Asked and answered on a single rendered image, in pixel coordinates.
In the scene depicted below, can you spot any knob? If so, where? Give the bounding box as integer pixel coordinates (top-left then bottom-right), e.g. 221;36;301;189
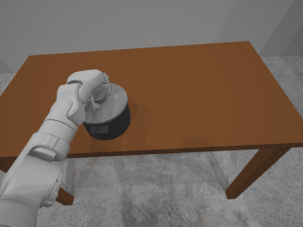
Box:
92;90;107;104

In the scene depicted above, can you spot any robot left hand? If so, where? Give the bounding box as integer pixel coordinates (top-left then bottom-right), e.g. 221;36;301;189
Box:
67;69;111;112

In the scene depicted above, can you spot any lid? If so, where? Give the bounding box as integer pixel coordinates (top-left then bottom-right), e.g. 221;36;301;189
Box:
83;83;128;125

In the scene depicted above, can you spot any pot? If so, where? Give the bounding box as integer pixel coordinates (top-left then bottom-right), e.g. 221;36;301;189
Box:
82;103;131;141

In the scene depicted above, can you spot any table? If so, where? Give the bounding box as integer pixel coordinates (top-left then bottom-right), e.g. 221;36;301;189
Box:
0;41;303;206

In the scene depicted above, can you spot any left robot forearm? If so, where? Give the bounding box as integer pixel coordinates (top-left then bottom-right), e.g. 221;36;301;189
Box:
0;79;92;197

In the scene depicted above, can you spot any robot left upper arm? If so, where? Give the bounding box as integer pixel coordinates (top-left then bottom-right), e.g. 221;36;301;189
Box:
0;155;64;227

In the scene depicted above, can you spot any robot right hand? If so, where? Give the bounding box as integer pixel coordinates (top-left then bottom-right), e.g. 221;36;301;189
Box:
233;208;261;227

